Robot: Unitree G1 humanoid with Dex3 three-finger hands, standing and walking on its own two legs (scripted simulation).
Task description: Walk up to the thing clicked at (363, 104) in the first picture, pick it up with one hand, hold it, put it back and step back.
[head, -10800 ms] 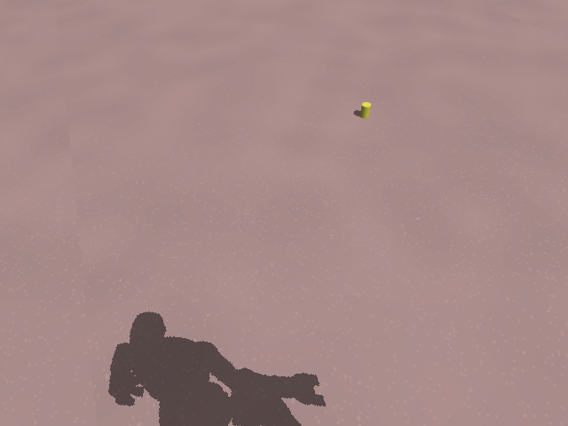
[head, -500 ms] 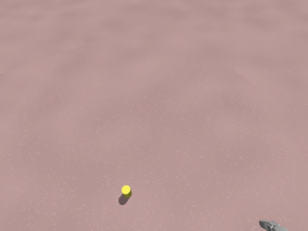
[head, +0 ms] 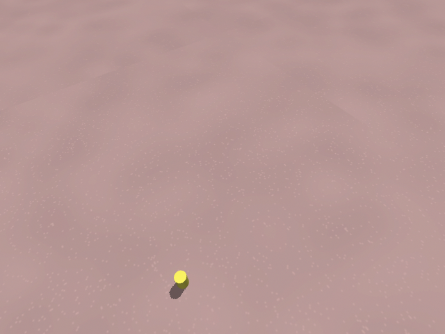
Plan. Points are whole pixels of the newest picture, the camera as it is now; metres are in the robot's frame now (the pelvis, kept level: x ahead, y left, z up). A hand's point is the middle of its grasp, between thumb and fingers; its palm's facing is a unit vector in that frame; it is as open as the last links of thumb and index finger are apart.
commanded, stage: walk up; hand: left
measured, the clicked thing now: (181, 279) +0.43 +0.23 -0.74
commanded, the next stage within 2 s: stand in 0.28 s
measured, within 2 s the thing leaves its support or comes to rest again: neither
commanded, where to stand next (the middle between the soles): +0.04 +0.00 m, yaw -1 degrees
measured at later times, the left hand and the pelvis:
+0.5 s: hand out of the picture +0.07 +0.25 -0.15, palm faces -0.03 -0.94 -0.35, open 7.4 cm; pelvis +0.01 +0.00 +0.00, yaw +0 degrees
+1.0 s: hand out of the picture +0.09 +0.24 -0.15, palm faces -0.02 -0.94 -0.35, open 7.4 cm; pelvis +0.02 -0.02 +0.00, yaw +0 degrees
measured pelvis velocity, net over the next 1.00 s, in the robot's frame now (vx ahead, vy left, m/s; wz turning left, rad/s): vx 0.02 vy -0.02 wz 0.00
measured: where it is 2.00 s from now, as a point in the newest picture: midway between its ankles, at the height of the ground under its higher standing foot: outside the picture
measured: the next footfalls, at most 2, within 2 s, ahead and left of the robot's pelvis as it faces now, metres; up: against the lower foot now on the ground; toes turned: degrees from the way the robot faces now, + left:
none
